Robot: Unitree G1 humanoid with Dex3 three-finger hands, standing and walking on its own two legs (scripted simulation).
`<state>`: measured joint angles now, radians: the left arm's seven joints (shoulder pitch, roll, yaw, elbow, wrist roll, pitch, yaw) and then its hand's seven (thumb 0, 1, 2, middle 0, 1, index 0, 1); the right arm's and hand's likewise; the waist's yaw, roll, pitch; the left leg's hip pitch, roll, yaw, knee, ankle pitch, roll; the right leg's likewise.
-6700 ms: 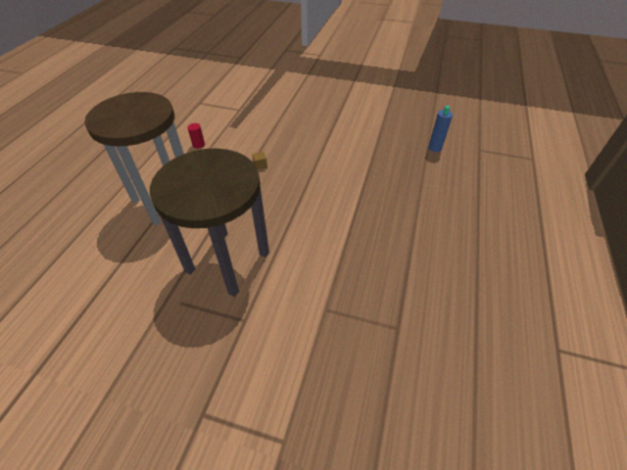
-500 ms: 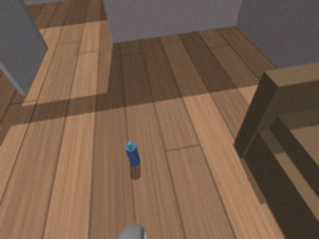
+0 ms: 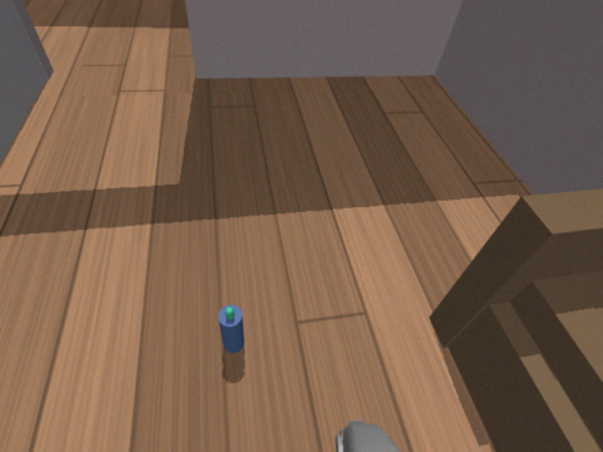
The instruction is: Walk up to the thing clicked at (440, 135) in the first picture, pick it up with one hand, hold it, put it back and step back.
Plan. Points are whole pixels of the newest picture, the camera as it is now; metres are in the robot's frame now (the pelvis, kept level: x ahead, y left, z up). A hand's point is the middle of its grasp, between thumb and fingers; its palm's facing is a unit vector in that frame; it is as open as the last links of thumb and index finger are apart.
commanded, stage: walk up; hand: left
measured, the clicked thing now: (231, 327) +0.58 +0.17 -0.65
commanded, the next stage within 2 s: none
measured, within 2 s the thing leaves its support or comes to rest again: neither
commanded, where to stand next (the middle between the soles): +0.24 -0.04 m, yaw -1 degrees
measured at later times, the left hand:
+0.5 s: hand (148, 412) +0.20 +0.22 -0.13, palm faces -0.07 -0.91 -0.41, open 7.4 cm
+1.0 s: hand out of the picture +0.15 +0.25 -0.17, palm faces -0.02 -0.93 -0.36, open 7.4 cm
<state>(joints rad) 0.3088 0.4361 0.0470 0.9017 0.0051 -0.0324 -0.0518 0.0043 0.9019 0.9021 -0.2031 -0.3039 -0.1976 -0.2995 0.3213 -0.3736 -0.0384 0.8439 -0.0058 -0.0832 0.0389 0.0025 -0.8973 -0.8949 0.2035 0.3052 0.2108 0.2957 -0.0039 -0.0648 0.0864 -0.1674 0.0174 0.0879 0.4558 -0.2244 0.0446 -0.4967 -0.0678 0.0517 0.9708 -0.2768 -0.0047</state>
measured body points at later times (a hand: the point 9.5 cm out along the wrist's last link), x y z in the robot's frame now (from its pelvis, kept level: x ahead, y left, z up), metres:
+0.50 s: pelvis +0.12 -0.04 -0.01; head +0.15 -0.07 +0.44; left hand +0.21 +0.27 -0.11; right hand +0.18 -0.36 -0.14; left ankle +0.17 +0.11 -0.70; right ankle +0.16 -0.16 -0.74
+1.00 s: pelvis +0.11 -0.02 -0.01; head +0.11 -0.02 +0.44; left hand +0.15 +0.29 -0.14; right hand +0.22 -0.32 -0.13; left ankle +0.20 +0.10 -0.74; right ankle +0.11 -0.16 -0.74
